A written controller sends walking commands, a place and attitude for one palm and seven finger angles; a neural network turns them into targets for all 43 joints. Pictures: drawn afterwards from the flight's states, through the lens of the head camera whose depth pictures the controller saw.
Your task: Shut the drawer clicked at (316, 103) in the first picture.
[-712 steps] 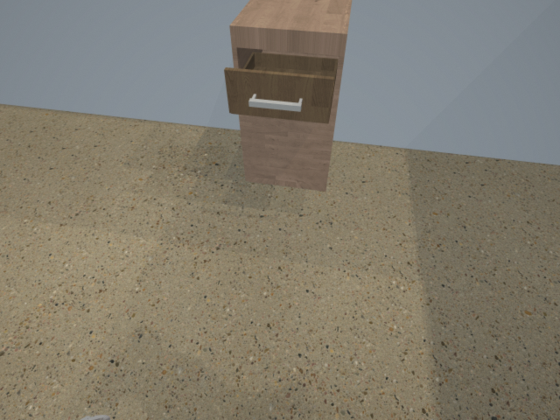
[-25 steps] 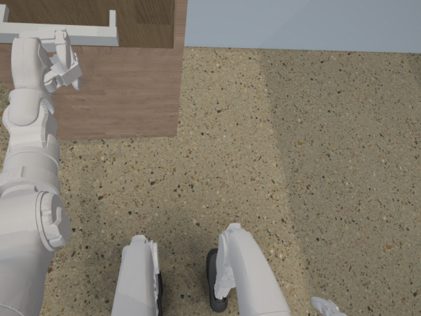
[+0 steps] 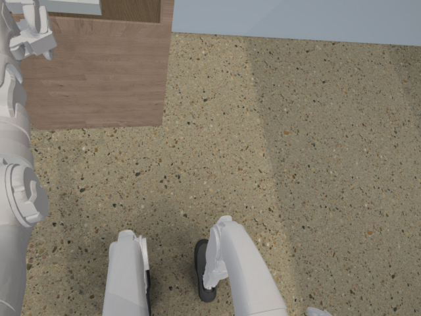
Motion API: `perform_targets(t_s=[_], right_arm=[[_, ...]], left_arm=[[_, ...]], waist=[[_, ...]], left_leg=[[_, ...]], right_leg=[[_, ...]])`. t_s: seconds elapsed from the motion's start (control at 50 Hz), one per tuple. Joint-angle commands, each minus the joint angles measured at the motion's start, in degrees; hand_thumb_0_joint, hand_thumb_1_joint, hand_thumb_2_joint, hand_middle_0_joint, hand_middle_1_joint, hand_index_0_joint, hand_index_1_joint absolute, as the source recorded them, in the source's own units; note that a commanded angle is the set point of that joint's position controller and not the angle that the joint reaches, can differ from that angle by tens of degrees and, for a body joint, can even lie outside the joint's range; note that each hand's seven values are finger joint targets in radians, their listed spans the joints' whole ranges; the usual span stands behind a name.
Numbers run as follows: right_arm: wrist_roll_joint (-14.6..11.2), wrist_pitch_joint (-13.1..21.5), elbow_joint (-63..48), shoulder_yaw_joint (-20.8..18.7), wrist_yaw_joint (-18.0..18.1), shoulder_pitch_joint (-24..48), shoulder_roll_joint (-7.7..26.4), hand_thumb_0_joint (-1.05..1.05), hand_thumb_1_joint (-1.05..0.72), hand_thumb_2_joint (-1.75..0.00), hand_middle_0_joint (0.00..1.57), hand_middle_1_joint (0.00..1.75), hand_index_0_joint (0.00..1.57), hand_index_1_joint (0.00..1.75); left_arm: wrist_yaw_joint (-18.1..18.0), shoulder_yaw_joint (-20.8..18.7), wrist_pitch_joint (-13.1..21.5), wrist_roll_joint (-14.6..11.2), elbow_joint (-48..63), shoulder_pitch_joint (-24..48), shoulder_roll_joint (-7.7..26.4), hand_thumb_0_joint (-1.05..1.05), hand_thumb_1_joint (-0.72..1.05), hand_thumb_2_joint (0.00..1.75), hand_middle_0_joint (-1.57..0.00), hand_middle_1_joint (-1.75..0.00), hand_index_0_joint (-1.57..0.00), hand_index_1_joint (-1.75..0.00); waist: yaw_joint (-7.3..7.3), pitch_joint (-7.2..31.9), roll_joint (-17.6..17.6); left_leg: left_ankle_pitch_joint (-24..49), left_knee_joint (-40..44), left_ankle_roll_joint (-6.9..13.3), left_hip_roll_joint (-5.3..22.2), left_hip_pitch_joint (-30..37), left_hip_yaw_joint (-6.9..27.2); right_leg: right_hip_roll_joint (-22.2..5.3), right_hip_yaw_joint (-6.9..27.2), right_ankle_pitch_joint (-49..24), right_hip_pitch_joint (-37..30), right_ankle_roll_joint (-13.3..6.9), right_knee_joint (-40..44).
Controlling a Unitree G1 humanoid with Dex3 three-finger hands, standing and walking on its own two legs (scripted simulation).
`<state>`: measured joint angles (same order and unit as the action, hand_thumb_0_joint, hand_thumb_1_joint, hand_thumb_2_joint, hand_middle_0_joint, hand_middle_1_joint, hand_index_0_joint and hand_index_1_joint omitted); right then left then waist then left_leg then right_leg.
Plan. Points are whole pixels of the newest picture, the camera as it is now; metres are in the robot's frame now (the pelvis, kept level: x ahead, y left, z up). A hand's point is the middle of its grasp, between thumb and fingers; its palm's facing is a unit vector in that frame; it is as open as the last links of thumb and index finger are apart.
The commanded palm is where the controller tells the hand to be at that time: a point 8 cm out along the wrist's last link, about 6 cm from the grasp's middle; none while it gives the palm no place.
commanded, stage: pull the fist back off the drawer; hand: left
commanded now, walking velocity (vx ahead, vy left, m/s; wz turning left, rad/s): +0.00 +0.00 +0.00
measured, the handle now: out of the picture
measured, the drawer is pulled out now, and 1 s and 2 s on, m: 0.00 0.00 0.00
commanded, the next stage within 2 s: draw the hand back to the body in 0.80 s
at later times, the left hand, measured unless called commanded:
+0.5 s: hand (44, 30) +0.57 +0.21 +0.04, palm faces +0.02 -1.00 -0.04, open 3.1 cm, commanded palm +0.57 +0.20 +0.05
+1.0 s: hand (50, 35) +0.56 +0.20 +0.05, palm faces +0.03 -1.00 -0.04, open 3.2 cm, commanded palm +0.51 +0.23 +0.08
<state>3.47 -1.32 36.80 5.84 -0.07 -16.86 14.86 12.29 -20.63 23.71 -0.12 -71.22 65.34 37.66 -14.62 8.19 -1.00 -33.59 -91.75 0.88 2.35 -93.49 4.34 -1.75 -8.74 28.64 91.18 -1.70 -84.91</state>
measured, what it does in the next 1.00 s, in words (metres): stands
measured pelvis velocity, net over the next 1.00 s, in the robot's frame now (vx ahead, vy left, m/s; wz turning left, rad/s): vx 0.04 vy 0.01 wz -0.01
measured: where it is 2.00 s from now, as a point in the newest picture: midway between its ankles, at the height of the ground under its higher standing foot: (174, 291)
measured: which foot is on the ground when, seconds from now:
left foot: down 0.00-1.00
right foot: down 0.00-1.00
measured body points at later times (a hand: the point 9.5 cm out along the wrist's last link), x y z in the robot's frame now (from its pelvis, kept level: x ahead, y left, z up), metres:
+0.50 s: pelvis -0.01 +0.01 +0.00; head +0.21 +0.07 +0.39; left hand +0.56 +0.27 +0.04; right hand +0.00 -0.25 -0.09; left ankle +0.05 +0.11 -0.54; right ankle +0.09 -0.12 -0.54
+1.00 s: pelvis +0.04 +0.01 +0.03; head +0.24 +0.04 +0.43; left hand +0.55 +0.26 +0.05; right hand +0.08 -0.25 -0.09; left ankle +0.05 +0.11 -0.54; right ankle +0.09 -0.12 -0.54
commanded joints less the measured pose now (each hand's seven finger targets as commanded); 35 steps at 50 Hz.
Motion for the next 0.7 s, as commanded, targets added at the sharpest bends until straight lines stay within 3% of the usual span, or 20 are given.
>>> perform_targets(t_s=[0.0, 0.06, 0.1, 0.18, 0.28, 0.36, 0.42, 0.46, 0.5, 0.54, 0.56, 0.58, 0.6, 0.66, 0.68], right_arm=[[0.10, 1.35, -0.62, -4.03, 1.44, -12.06, 13.12, 0.00, -0.90, -0.90, 0.20, 0.30, 0.20, 0.30], [-0.12, 2.01, -0.40, -3.61, 1.75, -11.60, 13.46, 0.00, -0.90, -0.90, 0.20, 0.30, 0.20, 0.30], [-0.12, 2.48, -0.42, -3.54, 1.97, -11.61, 13.46, 0.00, -0.90, -0.90, 0.20, 0.30, 0.20, 0.30], [0.19, 2.68, -0.56, -3.67, 1.66, -12.20, 13.79, 0.00, -0.90, -0.90, 0.20, 0.30, 0.20, 0.30], [0.39, 2.43, -0.77, -3.82, 1.15, -12.69, 13.86, 0.00, -0.90, -0.90, 0.20, 0.30, 0.20, 0.30], [0.62, 2.06, -0.87, -4.01, 0.53, -13.20, 13.62, 0.00, -0.90, -0.90, 0.20, 0.30, 0.20, 0.30], [0.54, 1.59, -0.99, -4.34, 0.10, -13.26, 13.36, 0.00, -0.90, -0.90, 0.20, 0.30, 0.20, 0.30], [0.50, 1.22, -1.20, -4.45, -0.04, -13.36, 13.27, 0.00, -0.90, -0.90, 0.20, 0.30, 0.20, 0.30], [0.35, 0.88, -1.46, -4.63, -0.33, -13.02, 12.98, 0.00, -0.90, -0.90, 0.20, 0.30, 0.20, 0.30], [0.22, 0.51, -1.84, -4.82, -0.41, -13.10, 12.75, 0.00, -0.90, -0.90, 0.20, 0.30, 0.20, 0.30], [0.09, 0.31, -2.03, -4.89, -0.64, -12.76, 12.59, 0.00, -0.90, -0.90, 0.20, 0.30, 0.20, 0.30], [0.01, -0.05, -2.12, -4.95, -0.64, -12.62, 12.61, 0.00, -0.90, -0.90, 0.20, 0.30, 0.20, 0.30], [-0.12, -0.27, -2.36, -5.03, -0.71, -12.42, 12.31, 0.00, -0.90, -0.90, 0.20, 0.30, 0.20, 0.30], [-0.36, -0.93, -3.41, -5.48, -1.08, -11.93, 11.98, 0.00, -0.90, -0.90, 0.20, 0.30, 0.20, 0.30], [-0.53, -1.26, -3.60, -5.58, -1.16, -11.54, 11.81, 0.00, -0.90, -0.90, 0.20, 0.30, 0.20, 0.30]], left_arm=[[-2.43, 0.57, 3.68, -0.90, 17.04, 40.72, 11.19, 0.00, 0.90, 0.90, -1.40, -1.60, -1.40, -1.60], [-2.64, 1.40, 2.76, -0.68, 14.97, 40.50, 10.65, 0.00, 0.90, 0.90, -1.40, -1.60, -1.40, -1.60], [-2.70, 1.88, 2.32, -0.61, 14.95, 40.98, 10.35, 0.00, 0.90, 0.90, -1.40, -1.60, -1.40, -1.60], [-2.72, 2.14, 2.20, -0.36, 15.82, 41.49, 9.85, 0.00, 0.90, 0.90, -1.40, -1.60, -1.40, -1.60], [-2.72, 1.61, 1.73, -0.49, 15.28, 39.94, 9.16, 0.00, 0.90, 0.90, -1.40, -1.60, -1.40, -1.60], [-2.63, 1.46, 1.74, -0.62, 16.14, 38.25, 8.03, 0.00, 0.90, 0.90, -1.40, -1.60, -1.40, -1.60], [-2.41, 1.30, 1.53, -0.93, 15.33, 34.66, 6.60, 0.00, 0.90, 0.90, -1.40, -1.60, -1.40, -1.60], [-2.30, -0.12, 1.81, -1.06, 15.59, 32.31, 7.59, 0.00, 0.90, 0.90, -1.40, -1.60, -1.40, -1.60], [-2.03, 0.65, 1.74, -1.44, 16.46, 30.33, 5.82, 0.00, 0.90, 0.90, -1.40, -1.60, -1.40, -1.60], [-1.86, -1.13, 2.30, -1.63, 17.70, 27.43, 7.31, 0.00, 0.90, 0.90, -1.40, -1.60, -1.40, -1.60], [-1.68, -0.55, 2.36, -1.93, 18.55, 26.32, 6.18, 0.00, 0.90, 0.90, -1.40, -1.60, -1.40, -1.60], [-1.71, -1.64, 2.50, -2.08, 18.34, 24.50, 7.06, 0.00, 0.90, 0.90, -1.40, -1.60, -1.40, -1.60], [-1.63, -1.11, 2.44, -2.39, 18.24, 22.96, 5.82, 0.00, 0.90, 0.90, -1.40, -1.60, -1.40, -1.60], [-1.31, -3.08, 3.53, -2.77, 21.81, 17.58, 6.80, 0.00, 0.90, 0.90, -1.40, -1.60, -1.40, -1.60], [-1.16, -2.73, 3.66, -2.74, 21.49, 15.48, 6.10, 0.00, 0.90, 0.90, -1.40, -1.60, -1.40, -1.60]], waist=[[-6.60, 34.87, -20.37], [-7.24, 32.31, -21.53], [-7.32, 32.56, -20.83], [-6.92, 33.60, -23.16], [-6.59, 33.37, -21.09], [-5.47, 33.08, -21.98], [-4.82, 32.68, -20.12], [-3.80, 32.80, -19.43], [-3.42, 33.24, -18.57], [-1.99, 34.29, -18.88], [-1.87, 34.59, -18.82], [-1.24, 34.08, -17.32], [-1.44, 33.49, -15.90], [0.87, 37.16, -15.99], [1.27, 35.99, -15.39]], left_leg=[[5.33, 12.32, 1.31, -0.94, 29.66, 3.41], [2.56, 13.44, 1.15, -0.57, 29.89, 4.24], [1.01, 13.75, 1.21, -0.59, 29.28, 4.28], [1.62, 14.57, 0.56, -0.45, 32.94, 5.95], [1.29, 14.66, 0.60, -0.43, 32.00, 6.30], [2.73, 15.13, 0.33, -0.39, 32.89, 6.56], [3.22, 15.15, 0.41, -0.38, 32.39, 6.20], [4.75, 15.28, 0.34, -0.35, 32.57, 6.02], [5.16, 15.30, 0.42, -0.33, 32.56, 5.68], [7.61, 15.25, 0.34, -0.42, 33.04, 4.94], [8.82, 15.16, 0.36, -0.46, 33.29, 4.67], [8.97, 15.32, 0.32, -0.41, 32.91, 4.57], [9.98, 15.09, 0.61, -0.47, 32.13, 3.87], [14.90, 14.74, 0.46, -0.42, 34.04, 2.96], [15.32, 15.22, 0.28, -0.36, 34.27, 3.09]], right_leg=[[3.70, 5.51, -1.71, -12.62, 0.08, 10.61], [3.70, 4.93, -0.56, -9.79, -0.02, 10.52], [3.61, 5.03, 0.07, -10.34, 0.06, 10.65], [3.42, 4.25, -0.72, -7.74, -0.29, 9.77], [3.39, 4.18, -0.80, -8.40, -0.26, 9.78], [3.34, 3.98, -1.54, -8.63, -0.48, 9.66], [3.40, 4.03, -1.84, -9.67, -0.43, 9.99], [3.32, 3.94, -2.32, -10.81, -0.47, 9.91], [3.40, 4.12, -2.49, -11.53, -0.40, 10.13], [3.35, 4.38, -3.41, -13.57, -0.51, 10.21], [3.40, 4.48, -4.03, -14.11, -0.46, 10.46], [3.44, 4.44, -4.00, -15.05, -0.44, 10.56], [3.50, 4.67, -4.45, -16.26, -0.27, 11.07], [3.49, 5.00, -6.79, -19.55, -0.29, 11.00], [3.49, 4.78, -6.87, -19.63, -0.34, 10.97]])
